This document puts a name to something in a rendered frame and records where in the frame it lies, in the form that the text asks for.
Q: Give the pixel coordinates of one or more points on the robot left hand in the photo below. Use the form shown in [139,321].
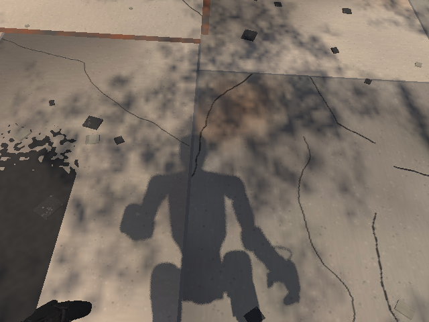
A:
[60,312]

